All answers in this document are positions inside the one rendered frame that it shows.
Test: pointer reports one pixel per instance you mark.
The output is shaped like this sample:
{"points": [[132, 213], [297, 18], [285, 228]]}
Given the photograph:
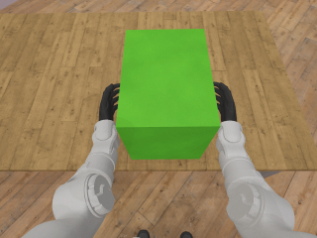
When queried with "robot right forearm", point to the robot right forearm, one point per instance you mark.
{"points": [[235, 163]]}

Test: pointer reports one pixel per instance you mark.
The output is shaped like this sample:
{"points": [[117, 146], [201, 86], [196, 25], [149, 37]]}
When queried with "table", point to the table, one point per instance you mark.
{"points": [[54, 68]]}

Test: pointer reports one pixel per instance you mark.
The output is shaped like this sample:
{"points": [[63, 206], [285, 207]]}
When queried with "carton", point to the carton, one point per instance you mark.
{"points": [[167, 107]]}

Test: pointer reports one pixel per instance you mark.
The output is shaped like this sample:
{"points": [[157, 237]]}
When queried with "robot right hand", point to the robot right hand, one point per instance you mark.
{"points": [[227, 107]]}

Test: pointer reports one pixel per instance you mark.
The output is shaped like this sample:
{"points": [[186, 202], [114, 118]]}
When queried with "right robot upper arm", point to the right robot upper arm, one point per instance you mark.
{"points": [[260, 213]]}

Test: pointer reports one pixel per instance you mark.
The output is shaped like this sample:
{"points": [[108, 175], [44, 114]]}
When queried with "left robot upper arm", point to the left robot upper arm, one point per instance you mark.
{"points": [[79, 207]]}

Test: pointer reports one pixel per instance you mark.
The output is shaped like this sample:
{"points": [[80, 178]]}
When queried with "robot left forearm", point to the robot left forearm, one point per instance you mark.
{"points": [[103, 156]]}

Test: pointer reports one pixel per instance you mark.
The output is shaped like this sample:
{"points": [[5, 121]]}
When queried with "robot left hand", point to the robot left hand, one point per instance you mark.
{"points": [[107, 107]]}

